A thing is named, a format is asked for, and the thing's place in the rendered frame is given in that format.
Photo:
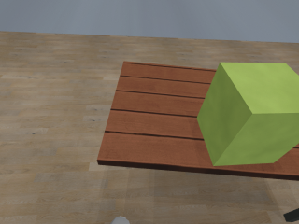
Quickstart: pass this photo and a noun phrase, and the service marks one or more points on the table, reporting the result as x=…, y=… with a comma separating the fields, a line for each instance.
x=152, y=124

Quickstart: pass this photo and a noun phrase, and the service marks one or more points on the carton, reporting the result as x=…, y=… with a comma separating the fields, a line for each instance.
x=250, y=114

